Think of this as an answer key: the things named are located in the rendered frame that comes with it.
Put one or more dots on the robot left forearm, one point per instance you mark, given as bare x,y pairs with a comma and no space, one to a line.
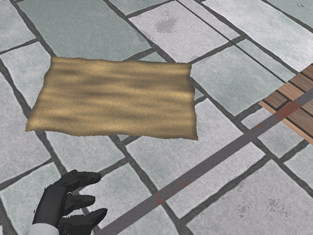
41,229

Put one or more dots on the left robot hand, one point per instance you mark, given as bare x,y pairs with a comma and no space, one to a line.
56,202

